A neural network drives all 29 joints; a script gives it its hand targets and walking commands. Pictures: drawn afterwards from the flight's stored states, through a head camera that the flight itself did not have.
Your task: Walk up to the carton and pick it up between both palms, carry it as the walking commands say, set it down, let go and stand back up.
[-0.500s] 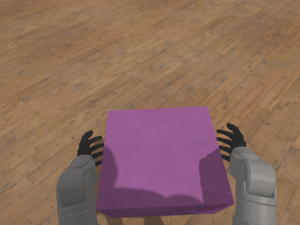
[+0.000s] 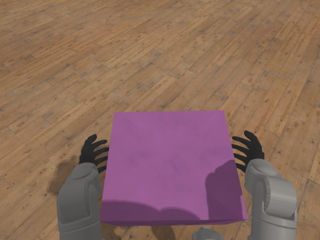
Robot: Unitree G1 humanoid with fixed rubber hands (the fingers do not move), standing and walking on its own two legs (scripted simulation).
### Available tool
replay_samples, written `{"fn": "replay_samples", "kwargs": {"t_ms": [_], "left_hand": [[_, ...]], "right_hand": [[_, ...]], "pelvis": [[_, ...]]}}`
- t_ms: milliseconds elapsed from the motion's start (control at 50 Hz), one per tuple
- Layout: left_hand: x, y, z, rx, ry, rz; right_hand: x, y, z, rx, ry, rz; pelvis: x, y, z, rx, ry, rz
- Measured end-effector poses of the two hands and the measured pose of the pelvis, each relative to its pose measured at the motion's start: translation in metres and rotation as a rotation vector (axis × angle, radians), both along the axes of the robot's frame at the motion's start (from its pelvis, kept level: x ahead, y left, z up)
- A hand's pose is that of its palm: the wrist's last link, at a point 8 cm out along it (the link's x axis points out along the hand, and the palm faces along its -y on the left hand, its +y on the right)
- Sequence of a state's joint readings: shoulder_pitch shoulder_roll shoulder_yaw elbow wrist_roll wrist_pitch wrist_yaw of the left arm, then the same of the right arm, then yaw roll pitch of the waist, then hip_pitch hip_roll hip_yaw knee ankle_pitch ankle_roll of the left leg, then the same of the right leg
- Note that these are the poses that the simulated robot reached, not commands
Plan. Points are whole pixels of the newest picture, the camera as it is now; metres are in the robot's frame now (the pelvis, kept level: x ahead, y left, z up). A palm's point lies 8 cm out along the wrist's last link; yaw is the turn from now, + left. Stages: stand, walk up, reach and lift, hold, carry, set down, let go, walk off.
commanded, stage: carry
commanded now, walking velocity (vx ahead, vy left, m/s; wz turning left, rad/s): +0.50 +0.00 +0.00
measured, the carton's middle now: (169, 168) +0.29 -0.01 -0.02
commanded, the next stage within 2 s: none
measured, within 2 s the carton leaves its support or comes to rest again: neither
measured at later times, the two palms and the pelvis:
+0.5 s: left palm (103, 72) +0.57 +0.18 +0.09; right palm (216, 64) +0.61 -0.18 +0.07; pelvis +0.33 -0.02 +0.00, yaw +4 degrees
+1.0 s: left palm (108, 23) +0.90 +0.21 +0.07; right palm (195, 20) +0.90 -0.16 +0.08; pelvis +0.65 +0.02 +0.00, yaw +1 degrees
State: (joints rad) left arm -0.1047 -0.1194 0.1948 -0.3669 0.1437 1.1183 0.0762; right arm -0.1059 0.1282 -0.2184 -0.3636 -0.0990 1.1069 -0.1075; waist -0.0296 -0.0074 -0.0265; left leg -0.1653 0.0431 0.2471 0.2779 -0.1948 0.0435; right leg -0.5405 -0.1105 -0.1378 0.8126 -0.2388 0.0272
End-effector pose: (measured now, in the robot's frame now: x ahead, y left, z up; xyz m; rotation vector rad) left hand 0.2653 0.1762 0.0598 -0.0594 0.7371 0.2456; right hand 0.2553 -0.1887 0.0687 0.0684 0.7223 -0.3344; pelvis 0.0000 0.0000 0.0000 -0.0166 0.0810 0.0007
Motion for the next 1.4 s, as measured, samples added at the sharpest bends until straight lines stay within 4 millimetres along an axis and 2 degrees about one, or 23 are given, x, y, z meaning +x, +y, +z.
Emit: {"fn": "replay_samples", "kwargs": {"t_ms": [100, 220, 340, 440, 520, 580, 660, 740, 820, 900, 980, 1040, 1120, 1200, 1260, 1400], "left_hand": [[0.062, -0.004, 0.012, 0.013, -0.061, 0.026], [0.148, -0.015, 0.005, 0.049, -0.085, 0.070], [0.202, -0.014, 0.002, 0.061, 0.036, 0.138], [0.260, -0.004, 0.020, 0.059, -0.005, 0.160], [0.315, 0.006, 0.027, 0.058, -0.050, 0.142], [0.361, 0.017, 0.022, 0.050, -0.068, 0.124], [0.429, 0.035, 0.002, 0.038, -0.084, 0.084], [0.485, 0.046, -0.012, 0.034, 0.012, 0.030], [0.531, 0.043, -0.010, 0.010, 0.042, 0.010], [0.577, 0.038, 0.001, 0.006, 0.004, 0.006], [0.623, 0.033, 0.010, 0.009, -0.044, 0.030], [0.663, 0.027, 0.013, 0.025, -0.070, 0.050], [0.719, 0.017, 0.008, 0.053, -0.078, 0.077], [0.756, 0.013, 0.004, 0.066, 0.012, 0.120], [0.784, 0.015, 0.008, 0.065, 0.037, 0.149], [0.872, 0.027, 0.027, 0.067, -0.032, 0.145]], "right_hand": [[0.073, -0.005, 0.009, 0.010, -0.062, 0.028], [0.177, -0.015, -0.007, 0.026, -0.086, 0.089], [0.258, -0.012, -0.014, 0.033, 0.032, 0.162], [0.318, -0.001, -0.001, 0.043, -0.009, 0.172], [0.366, 0.008, 0.005, 0.046, -0.053, 0.150], [0.406, 0.018, 0.005, 0.038, -0.071, 0.131], [0.463, 0.036, -0.006, 0.022, -0.086, 0.095], [0.501, 0.045, -0.018, -0.002, 0.011, 0.058], [0.535, 0.043, -0.013, -0.003, 0.040, 0.018], [0.579, 0.038, 0.000, 0.002, 0.002, 0.006], [0.634, 0.033, 0.009, 0.009, -0.047, 0.027], [0.682, 0.027, 0.007, 0.021, -0.073, 0.049], [0.751, 0.017, -0.005, 0.028, -0.082, 0.095], [0.807, 0.015, -0.011, 0.022, 0.006, 0.153], [0.843, 0.019, -0.009, 0.038, 0.030, 0.169], [0.925, 0.030, 0.004, 0.050, -0.039, 0.155]], "pelvis": [[0.070, -0.009, -0.005, 0.005, -0.015, 0.012], [0.164, -0.029, -0.028, -0.001, -0.035, 0.060], [0.229, -0.037, -0.008, 0.030, -0.005, 0.084], [0.287, -0.032, 0.003, 0.055, 0.006, 0.074], [0.340, -0.019, 0.001, 0.056, 0.001, 0.068], [0.385, -0.005, -0.007, 0.048, -0.007, 0.062], [0.447, 0.018, -0.029, 0.044, -0.021, 0.030], [0.490, 0.030, -0.020, 0.037, -0.010, 0.002], [0.531, 0.036, -0.006, 0.014, -0.002, -0.005], [0.577, 0.036, 0.001, 0.002, 0.000, 0.004], [0.630, 0.027, -0.001, 0.005, -0.011, 0.014], [0.677, 0.017, -0.010, 0.014, -0.026, 0.027], [0.737, 0.001, -0.025, 0.000, -0.036, 0.066], [0.780, -0.007, -0.013, 0.022, -0.013, 0.088], [0.812, -0.009, -0.003, 0.041, -0.003, 0.086], [0.896, 0.003, 0.003, 0.059, -0.001, 0.069]]}}
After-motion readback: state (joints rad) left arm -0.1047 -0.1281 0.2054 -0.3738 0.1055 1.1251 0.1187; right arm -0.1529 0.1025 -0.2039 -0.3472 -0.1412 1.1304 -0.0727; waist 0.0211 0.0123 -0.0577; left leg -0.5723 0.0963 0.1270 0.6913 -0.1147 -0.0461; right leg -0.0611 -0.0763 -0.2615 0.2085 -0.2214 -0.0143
